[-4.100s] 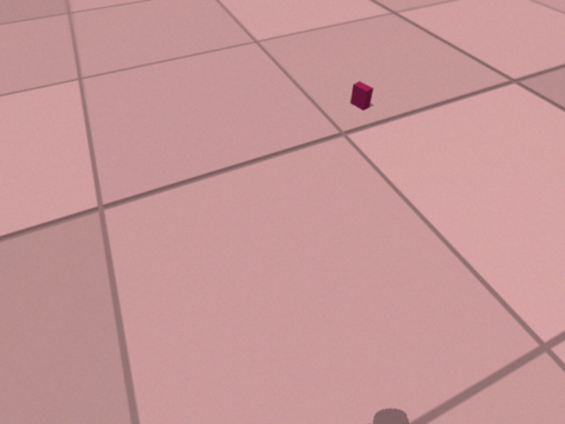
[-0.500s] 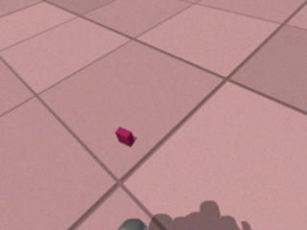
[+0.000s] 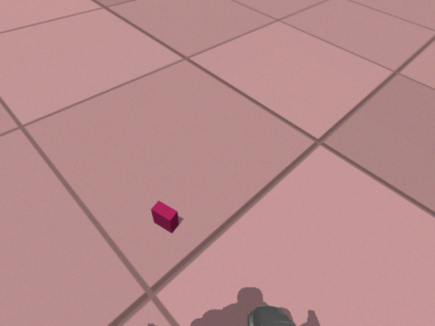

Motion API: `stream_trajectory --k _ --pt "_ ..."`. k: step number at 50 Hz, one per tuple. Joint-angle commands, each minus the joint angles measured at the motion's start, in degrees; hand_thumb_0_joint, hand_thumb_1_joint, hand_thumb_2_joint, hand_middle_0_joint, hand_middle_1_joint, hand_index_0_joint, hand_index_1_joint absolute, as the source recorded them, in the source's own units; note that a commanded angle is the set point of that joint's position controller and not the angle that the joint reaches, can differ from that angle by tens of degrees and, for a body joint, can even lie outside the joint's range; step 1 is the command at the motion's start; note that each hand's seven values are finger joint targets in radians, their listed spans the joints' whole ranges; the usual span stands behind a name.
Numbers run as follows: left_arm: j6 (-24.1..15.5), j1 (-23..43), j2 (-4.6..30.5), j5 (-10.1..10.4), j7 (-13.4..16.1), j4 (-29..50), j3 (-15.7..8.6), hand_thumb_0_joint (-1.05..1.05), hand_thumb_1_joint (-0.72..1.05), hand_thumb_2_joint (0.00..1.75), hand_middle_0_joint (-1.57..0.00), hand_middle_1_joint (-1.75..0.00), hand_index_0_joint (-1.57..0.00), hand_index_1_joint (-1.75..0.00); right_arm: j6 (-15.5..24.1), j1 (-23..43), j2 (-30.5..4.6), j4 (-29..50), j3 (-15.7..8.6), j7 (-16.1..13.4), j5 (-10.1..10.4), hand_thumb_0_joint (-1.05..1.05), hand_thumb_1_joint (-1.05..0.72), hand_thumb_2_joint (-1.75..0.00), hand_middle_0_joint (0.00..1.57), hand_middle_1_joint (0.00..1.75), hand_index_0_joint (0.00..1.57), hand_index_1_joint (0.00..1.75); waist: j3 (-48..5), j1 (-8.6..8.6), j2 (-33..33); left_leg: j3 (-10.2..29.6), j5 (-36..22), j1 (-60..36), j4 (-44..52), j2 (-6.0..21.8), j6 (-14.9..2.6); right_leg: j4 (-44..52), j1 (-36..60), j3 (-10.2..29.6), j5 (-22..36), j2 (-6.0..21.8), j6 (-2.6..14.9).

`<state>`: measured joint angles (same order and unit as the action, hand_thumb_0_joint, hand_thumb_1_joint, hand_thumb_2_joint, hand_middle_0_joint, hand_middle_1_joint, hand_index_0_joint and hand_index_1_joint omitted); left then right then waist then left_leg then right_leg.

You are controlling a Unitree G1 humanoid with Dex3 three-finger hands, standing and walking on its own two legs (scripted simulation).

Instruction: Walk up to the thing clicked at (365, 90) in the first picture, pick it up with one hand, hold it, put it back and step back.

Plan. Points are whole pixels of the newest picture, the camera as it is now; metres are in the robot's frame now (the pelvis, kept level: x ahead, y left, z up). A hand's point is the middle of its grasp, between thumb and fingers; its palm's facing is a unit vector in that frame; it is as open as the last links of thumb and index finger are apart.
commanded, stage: walk up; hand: left
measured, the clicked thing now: (165, 217) +0.70 +0.21 -0.71
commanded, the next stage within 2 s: none
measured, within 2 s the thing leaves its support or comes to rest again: neither
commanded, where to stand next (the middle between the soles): +0.35 -0.02 m, yaw -1 degrees
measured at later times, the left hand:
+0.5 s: hand (112, 288) +0.22 +0.22 -0.12, palm faces -0.04 -0.91 -0.40, open 7.3 cm
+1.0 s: hand (102, 260) +0.29 +0.27 -0.17, palm faces -0.08 -0.94 -0.33, open 7.3 cm
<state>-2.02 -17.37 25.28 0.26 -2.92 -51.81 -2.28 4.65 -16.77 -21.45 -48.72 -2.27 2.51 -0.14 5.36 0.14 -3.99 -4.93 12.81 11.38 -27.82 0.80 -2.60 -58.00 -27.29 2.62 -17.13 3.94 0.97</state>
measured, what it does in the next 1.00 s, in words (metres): walks ahead: right foot, then left foot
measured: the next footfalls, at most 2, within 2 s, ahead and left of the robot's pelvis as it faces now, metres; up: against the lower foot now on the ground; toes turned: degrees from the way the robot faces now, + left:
right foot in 0.26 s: +0.23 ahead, -0.16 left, +0.00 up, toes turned -5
left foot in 0.70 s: +0.34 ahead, +0.10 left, +0.00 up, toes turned +1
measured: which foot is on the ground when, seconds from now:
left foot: down 0.00-0.28, up 0.30-0.68, down 0.70-1.00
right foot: up 0.00-0.24, down 0.26-0.74, up 0.76-1.00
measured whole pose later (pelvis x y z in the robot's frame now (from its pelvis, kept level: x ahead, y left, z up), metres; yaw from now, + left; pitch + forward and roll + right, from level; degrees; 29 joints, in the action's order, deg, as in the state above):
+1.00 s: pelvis +0.25 +0.00 -0.01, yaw -2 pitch -4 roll -1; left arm -0.2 -16.4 24.3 0.0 -1.2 -53.2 -1.7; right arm 2.5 -14.1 -21.4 -49.7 -1.6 0.7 -0.8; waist 6.8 -0.2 -3.3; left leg -5.5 12.4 15.7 -31.6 2.2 -2.2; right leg -48.1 -23.9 1.2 -20.2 3.6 0.4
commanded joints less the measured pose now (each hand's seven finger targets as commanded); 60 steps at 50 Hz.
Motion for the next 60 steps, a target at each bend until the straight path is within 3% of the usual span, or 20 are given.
stream_trajectory --k 1,7,12,13,14,15,16,19,22,28,31,35,37,38,43,52,54,57,58,60 --pt "-0.8 -0.2 9.2 -0.7 -0.1 3.5 -3.3 0.00 0.90 0.90 -0.20 -0.30 -0.20 -0.30 1.7 -2.6 -16.9 3.4 -5.6 -1.1 -0.1 0.00 -0.90 -0.90 0.20 0.30 0.20 0.30 0.3 1.56 12.3 12.1 1.7 -3.2 16.5 13.9 -9.94 6.9 -6.0 0.1 3.8 2.3 -1.69" --pt "-1.8 5.8 7.5 -1.0 -0.8 4.7 -3.3 0.00 0.90 0.90 -0.20 -0.30 -0.20 -0.30 1.1 -2.5 -16.8 3.9 -5.5 -0.7 -0.3 0.00 -0.90 -0.90 0.20 0.30 0.20 0.30 1.6 2.12 11.1 8.5 -5.2 -0.5 13.0 13.3 -9.26 20.9 1.4 -4.2 8.4 2.0 -0.41" --pt "-3.1 -3.1 10.1 -1.1 0.2 1.8 -4.6 0.00 0.90 0.90 -0.20 -0.30 -0.20 -0.30 0.3 -0.8 -14.9 5.6 -4.5 -0.9 -0.2 0.00 -0.90 -0.90 0.20 0.30 0.20 0.30 -5.1 -3.19 4.0 6.4 -6.0 4.4 -3.3 10.6 -6.15 27.9 21.7 -4.7 6.2 -1.5 1.20" --pt "-3.7 -7.3 12.0 -1.4 0.9 1.2 -5.5 0.00 0.90 0.90 -0.20 -0.30 -0.20 -0.30 0.3 -3.2 -12.3 5.5 -3.5 -0.9 -0.3 0.00 -0.90 -0.90 0.20 0.30 0.20 0.30 -9.3 -5.03 -3.4 2.6 -7.0 6.8 -17.0 6.5 -4.69 33.3 28.8 -1.2 1.5 0.7 2.59" --pt "-4.2 -9.5 16.6 -1.6 1.5 2.0 -6.8 0.00 0.90 0.90 -0.20 -0.30 -0.20 -0.30 0.4 -6.7 -8.3 6.4 -2.0 -0.7 0.0 0.00 -0.90 -0.90 0.20 0.30 0.20 0.30 -12.1 -4.61 -15.1 0.2 11.3 15.9 -29.6 0.6 -1.60 38.1 34.4 20.0 -3.7 14.3 6.33" --pt "-4.0 -7.9 17.9 -0.9 1.6 2.6 -6.7 0.00 0.90 0.90 -0.20 -0.30 -0.20 -0.30 -0.3 -5.4 -12.6 5.1 -3.0 -1.1 -0.1 0.00 -0.90 -0.90 0.20 0.30 0.20 0.30 -7.7 -4.96 -10.4 3.2 17.5 24.6 -34.9 -2.7 -0.10 43.0 34.1 32.5 -4.3 20.0 11.81" --pt "-3.6 -6.3 18.1 -0.3 1.7 3.2 -6.5 0.00 0.90 0.90 -0.20 -0.30 -0.20 -0.30 -0.6 -3.6 -15.7 4.4 -3.7 -1.8 -0.5 0.00 -0.90 -0.90 0.20 0.30 0.20 0.30 -5.9 -4.82 -7.8 6.0 18.7 24.8 -37.2 0.4 -0.22 42.1 30.2 34.1 -1.6 21.9 15.50" --pt "-3.5 -2.5 13.1 0.4 2.2 4.7 -4.9 0.00 0.90 0.90 -0.20 -0.30 -0.20 -0.30 -0.8 -4.0 -14.2 2.2 -3.5 -1.1 0.7 0.00 -0.90 -0.90 0.20 0.30 0.20 0.30 -2.7 -2.17 -3.9 9.5 11.6 22.0 -35.1 2.7 0.31 40.9 23.9 15.2 12.4 13.8 11.78" --pt "-3.9 -0.5 12.3 0.1 2.1 5.6 -4.5 0.00 0.90 0.90 -0.20 -0.30 -0.20 -0.30 -1.6 -5.5 -12.7 1.3 -3.7 -0.3 0.0 0.00 -0.90 -0.90 0.20 0.30 0.20 0.30 -2.6 -0.51 -5.4 6.9 6.1 17.3 -30.2 2.8 1.19 41.1 17.9 6.7 14.5 9.9 10.93" --pt "-3.5 0.2 13.3 -1.0 1.3 8.0 -5.0 0.00 0.90 0.90 -0.20 -0.30 -0.20 -0.30 -1.6 0.0 -12.5 2.1 -4.4 1.0 -1.0 0.00 -0.90 -0.90 0.20 0.30 0.20 0.30 0.4 -1.86 -5.9 3.7 0.6 14.2 -14.3 4.6 3.40 45.1 10.8 3.8 -7.9 9.5 11.65" --pt "-3.0 -0.7 13.3 -1.1 1.1 8.1 -4.7 0.00 0.90 0.90 -0.20 -0.30 -0.20 -0.30 -0.7 2.2 -11.6 2.2 -4.3 0.8 -1.0 0.00 -0.90 -0.90 0.20 0.30 0.20 0.30 -0.3 -2.67 -5.1 2.6 -1.5 9.0 -8.5 3.5 3.04 41.9 9.5 3.4 -6.0 9.7 11.02" --pt "-1.8 0.3 9.2 -0.8 1.5 8.4 -2.6 0.00 0.90 0.90 -0.20 -0.30 -0.20 -0.30 0.6 -6.3 -13.3 -1.5 -4.9 -1.1 -1.3 0.00 -0.90 -0.90 0.20 0.30 0.20 0.30 -6.1 2.90 5.5 2.4 0.4 -8.0 0.6 1.2 0.84 22.5 4.7 -1.4 4.0 5.9 6.94" --pt "-0.9 -5.3 4.3 0.2 2.0 7.6 -1.0 0.00 0.90 0.90 -0.20 -0.30 -0.20 -0.30 1.0 -6.2 -20.6 0.6 -6.1 -2.0 -1.8 0.00 -0.90 -0.90 0.20 0.30 0.20 0.30 -4.9 1.28 20.6 35.8 11.2 -10.9 14.4 21.5 -6.92 1.6 -10.2 -5.3 -13.0 -6.5 1.26" --pt "-0.2 -4.8 10.8 -0.5 3.1 5.4 -2.8 0.00 0.90 0.90 -0.20 -0.30 -0.20 -0.30 0.4 -4.5 -21.9 0.7 -6.7 -1.7 -0.4 0.00 -0.90 -0.90 0.20 0.30 0.20 0.30 -3.4 1.83 15.7 37.8 13.5 -5.0 13.9 24.5 -11.74 -2.9 -6.3 -0.6 -15.4 -2.5 1.82" --pt "0.4 -5.6 9.8 -0.1 2.6 2.3 -2.7 0.00 0.90 0.90 -0.20 -0.30 -0.20 -0.30 0.4 0.6 -15.9 2.1 -4.4 -2.5 -0.1 0.00 -0.90 -0.90 0.20 0.30 0.20 0.30 -2.9 -0.91 13.7 14.0 -10.3 0.4 9.7 13.4 -7.25 -0.1 -0.1 0.7 -5.7 -0.7 0.89" --pt "0.6 -1.8 7.3 -0.7 3.3 -1.1 -2.4 0.00 0.90 0.90 -0.20 -0.30 -0.20 -0.30 -2.1 5.6 -15.4 2.4 -3.4 -2.5 -0.5 0.00 -0.90 -0.90 0.20 0.30 0.20 0.30 -5.5 -0.50 13.6 10.9 -8.8 7.6 2.7 14.3 -8.90 18.4 12.6 -4.6 -0.8 -1.9 -0.86" --pt "-0.1 -2.7 7.3 -1.1 3.6 -2.7 -2.4 0.00 0.90 0.90 -0.20 -0.30 -0.20 -0.30 -2.8 8.2 -13.4 2.3 -2.4 -2.5 0.1 0.00 -0.90 -0.90 0.20 0.30 0.20 0.30 -6.8 -2.36 9.5 9.1 -5.2 10.0 -2.8 12.1 -5.90 28.0 18.6 -4.4 4.5 -2.6 0.36" --pt "-1.3 6.1 12.9 -1.4 3.9 -0.3 -2.8 0.00 0.90 0.90 -0.20 -0.30 -0.20 -0.30 -3.4 4.4 -8.2 0.3 -0.5 -2.6 0.9 0.00 -0.90 -0.90 0.20 0.30 0.20 0.30 -3.8 1.28 -4.9 3.5 11.0 10.2 -11.4 1.8 1.82 39.8 11.6 19.1 5.9 14.1 8.31" --pt "-0.9 10.6 14.0 -1.2 3.6 0.0 -2.5 0.00 0.90 0.90 -0.20 -0.30 -0.20 -0.30 -3.5 4.5 -11.0 -1.9 -1.5 -2.9 0.9 0.00 -0.90 -0.90 0.20 0.30 0.20 0.30 -3.6 1.65 -5.2 4.2 14.7 1.8 -12.1 1.7 1.13 37.8 3.7 17.1 4.9 14.5 11.00" --pt "-0.4 10.3 10.0 -0.8 3.4 -1.0 -1.1 0.00 0.90 0.90 -0.20 -0.30 -0.20 -0.30 -2.9 5.4 -12.5 -4.0 -1.6 -2.7 0.7 0.00 -0.90 -0.90 0.20 0.30 0.20 0.30 -3.2 2.05 -3.0 6.5 6.5 -3.0 -2.2 4.3 0.44 35.6 1.1 7.7 1.6 7.7 4.77"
